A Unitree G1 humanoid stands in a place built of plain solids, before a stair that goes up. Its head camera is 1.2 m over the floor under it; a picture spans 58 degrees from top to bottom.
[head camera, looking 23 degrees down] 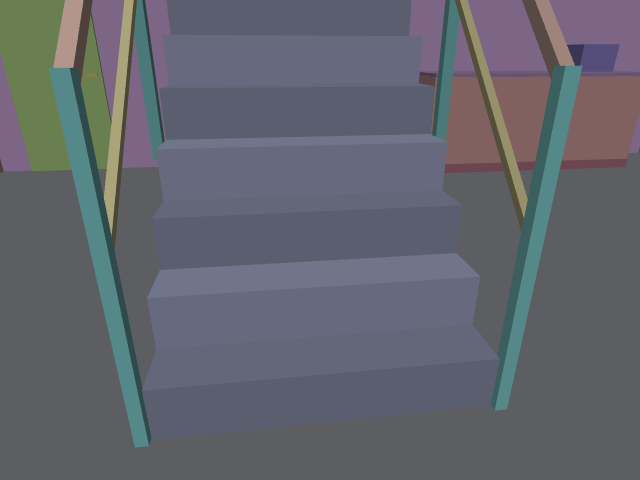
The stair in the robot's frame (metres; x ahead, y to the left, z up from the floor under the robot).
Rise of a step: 0.21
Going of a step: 0.22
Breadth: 1.22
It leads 7 degrees to the left of straight ahead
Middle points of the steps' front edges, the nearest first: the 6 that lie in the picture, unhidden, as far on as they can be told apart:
1.17 -0.03 0.22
1.38 -0.01 0.43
1.59 0.02 0.65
1.80 0.05 0.86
2.02 0.08 1.08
2.23 0.11 1.29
